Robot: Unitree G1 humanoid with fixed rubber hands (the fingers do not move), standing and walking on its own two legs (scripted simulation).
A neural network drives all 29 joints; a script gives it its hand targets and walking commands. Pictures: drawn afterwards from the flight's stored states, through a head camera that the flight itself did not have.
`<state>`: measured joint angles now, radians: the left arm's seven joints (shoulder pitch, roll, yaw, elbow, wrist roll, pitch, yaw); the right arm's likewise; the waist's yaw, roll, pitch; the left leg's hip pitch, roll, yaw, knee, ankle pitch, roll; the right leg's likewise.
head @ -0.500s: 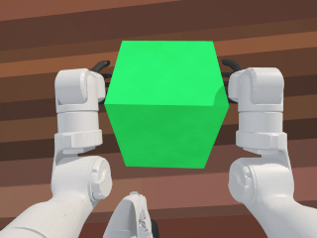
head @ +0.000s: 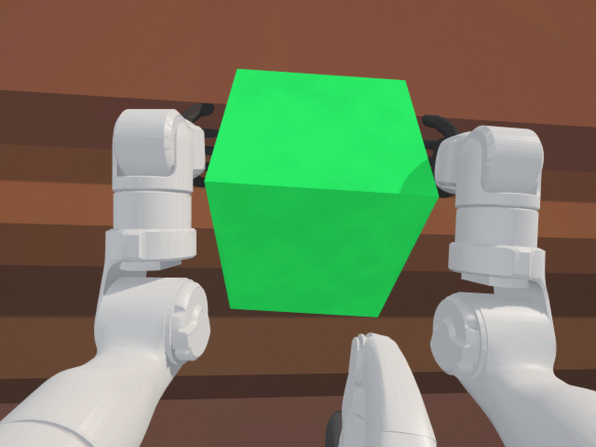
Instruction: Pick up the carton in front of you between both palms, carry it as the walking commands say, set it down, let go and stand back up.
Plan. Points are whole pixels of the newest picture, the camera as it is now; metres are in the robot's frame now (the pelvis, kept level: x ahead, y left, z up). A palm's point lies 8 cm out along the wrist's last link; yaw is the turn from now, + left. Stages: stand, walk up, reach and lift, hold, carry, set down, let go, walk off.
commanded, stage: carry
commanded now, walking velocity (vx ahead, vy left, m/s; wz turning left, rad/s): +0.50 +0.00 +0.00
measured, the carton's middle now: (312, 201) +0.39 +0.01 +0.14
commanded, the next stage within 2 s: none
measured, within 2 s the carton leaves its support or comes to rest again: neither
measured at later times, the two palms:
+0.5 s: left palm out of the picture +0.63 +0.14 +0.38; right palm out of the picture +0.66 -0.15 +0.37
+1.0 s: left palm out of the picture +0.94 +0.16 +0.54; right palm out of the picture +0.92 -0.14 +0.55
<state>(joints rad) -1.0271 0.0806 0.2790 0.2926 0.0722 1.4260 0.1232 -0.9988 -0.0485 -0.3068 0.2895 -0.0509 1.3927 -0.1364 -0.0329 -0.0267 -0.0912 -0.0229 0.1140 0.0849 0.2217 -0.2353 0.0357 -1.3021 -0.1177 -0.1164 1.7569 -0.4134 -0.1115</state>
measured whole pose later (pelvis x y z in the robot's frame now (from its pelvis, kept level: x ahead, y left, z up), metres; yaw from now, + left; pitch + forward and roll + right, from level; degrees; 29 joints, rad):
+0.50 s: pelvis +0.27 -0.02 +0.17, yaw +1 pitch +2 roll +2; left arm -0.93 0.02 0.26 0.20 0.04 1.34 0.15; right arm -0.94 -0.05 -0.30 0.17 -0.09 1.39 -0.11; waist 0.09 0.04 -0.06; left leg -1.30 0.07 0.05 2.13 -0.46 0.15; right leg -0.18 -0.04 -0.08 0.43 -0.30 -0.05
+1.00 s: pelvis +0.55 +0.01 +0.34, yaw +1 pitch +3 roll +0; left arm -0.95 0.07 0.32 0.18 0.09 1.39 0.10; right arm -0.98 -0.02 -0.25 0.25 -0.04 1.34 -0.17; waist -0.10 -0.05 -0.06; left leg -0.25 0.01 0.10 0.50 -0.30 0.06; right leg -1.21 -0.05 -0.03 2.14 -0.48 -0.14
